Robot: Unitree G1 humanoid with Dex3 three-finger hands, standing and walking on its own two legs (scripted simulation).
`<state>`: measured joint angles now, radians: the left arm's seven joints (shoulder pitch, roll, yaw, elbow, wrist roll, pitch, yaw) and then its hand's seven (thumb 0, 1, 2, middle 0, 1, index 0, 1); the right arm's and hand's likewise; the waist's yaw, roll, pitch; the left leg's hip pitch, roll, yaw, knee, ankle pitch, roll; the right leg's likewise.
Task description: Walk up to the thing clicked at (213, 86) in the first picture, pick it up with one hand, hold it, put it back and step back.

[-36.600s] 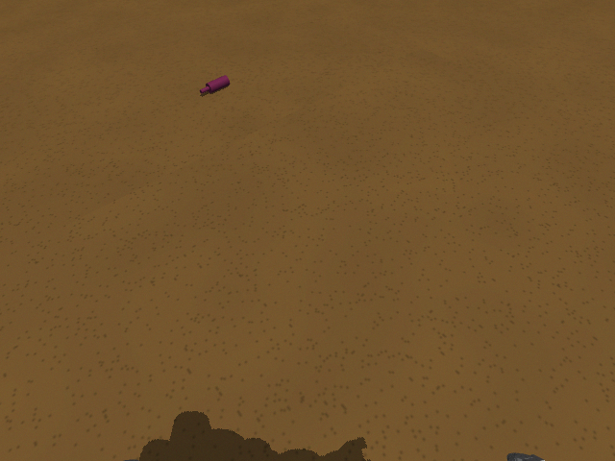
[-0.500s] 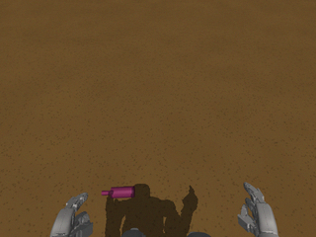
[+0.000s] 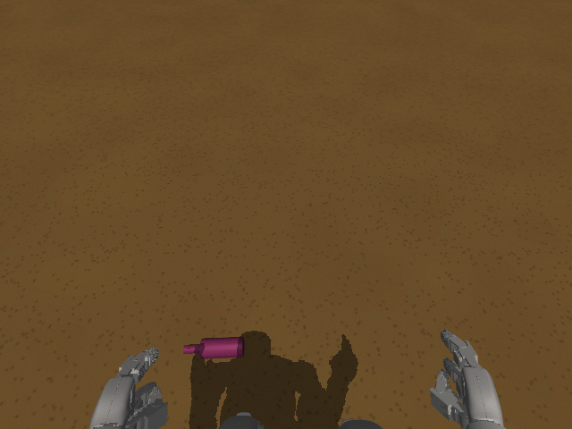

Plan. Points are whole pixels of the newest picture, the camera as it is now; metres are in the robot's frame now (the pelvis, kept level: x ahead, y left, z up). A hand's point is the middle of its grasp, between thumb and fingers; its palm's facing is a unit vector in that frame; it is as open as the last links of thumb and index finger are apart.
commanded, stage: home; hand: left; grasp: from above
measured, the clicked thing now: (214, 348) +0.46 +0.24 -0.68
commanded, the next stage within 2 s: stand in 0.10 s
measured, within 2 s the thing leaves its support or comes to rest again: neither
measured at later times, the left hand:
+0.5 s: hand out of the picture +0.11 +0.24 -0.10, palm faces +0.02 -0.94 -0.34, open 7.4 cm
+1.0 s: hand out of the picture +0.03 +0.24 -0.10, palm faces +0.02 -0.94 -0.34, open 7.4 cm
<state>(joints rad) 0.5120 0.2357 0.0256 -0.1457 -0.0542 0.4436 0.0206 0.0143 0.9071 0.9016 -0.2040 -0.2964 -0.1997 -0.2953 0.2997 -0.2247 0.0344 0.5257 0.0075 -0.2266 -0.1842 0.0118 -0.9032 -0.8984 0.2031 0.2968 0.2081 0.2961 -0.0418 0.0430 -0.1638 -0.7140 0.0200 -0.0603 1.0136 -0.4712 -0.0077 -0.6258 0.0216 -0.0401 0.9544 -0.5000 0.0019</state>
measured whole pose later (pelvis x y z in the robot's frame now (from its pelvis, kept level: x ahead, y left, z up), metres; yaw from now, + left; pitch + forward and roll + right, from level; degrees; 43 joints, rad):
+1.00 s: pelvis -0.01 +0.01 +0.07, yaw +0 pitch -5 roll +0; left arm 0.19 0.28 0.03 1.12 0.04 0.00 0.03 0.01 0.91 0.90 -0.21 -0.30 -0.20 -0.30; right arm 0.16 -0.29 -0.04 1.11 -0.03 0.01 -0.02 0.00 -0.91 -0.90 0.20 0.30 0.21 0.30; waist 0.01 0.02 0.07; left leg -0.13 -0.01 -0.01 0.38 -0.17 0.01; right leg -0.09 -0.02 0.00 0.38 -0.21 0.02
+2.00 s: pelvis +0.01 +0.00 +0.07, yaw -1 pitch -3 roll +0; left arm 0.10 0.31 0.03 1.14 0.02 -0.01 0.01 0.01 0.91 0.90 -0.21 -0.30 -0.20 -0.30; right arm 0.10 -0.33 -0.01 1.15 -0.02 -0.01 -0.01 0.00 -0.91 -0.90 0.20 0.30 0.21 0.30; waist 0.00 0.01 0.06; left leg -0.10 0.01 -0.01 0.32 -0.16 -0.01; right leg -0.06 0.00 0.01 0.32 -0.20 0.00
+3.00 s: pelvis -0.03 +0.01 +0.05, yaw -2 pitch -2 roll -1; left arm 0.09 0.38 0.05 0.96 0.02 0.03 0.01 0.01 0.91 0.90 -0.21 -0.30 -0.20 -0.30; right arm 0.08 -0.40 -0.05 1.01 -0.01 0.04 0.01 0.00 -0.91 -0.90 0.20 0.30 0.21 0.30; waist -0.01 0.00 0.16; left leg -0.32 0.00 -0.02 0.66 -0.29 0.03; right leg -0.27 0.01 0.03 0.58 -0.27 0.00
